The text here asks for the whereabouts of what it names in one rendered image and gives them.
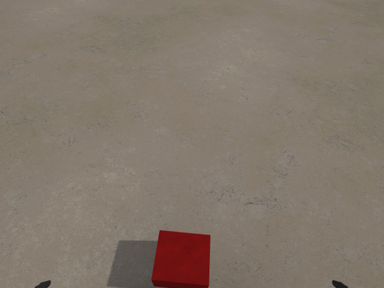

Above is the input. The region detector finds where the carton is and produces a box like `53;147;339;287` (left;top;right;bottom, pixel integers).
151;230;211;288

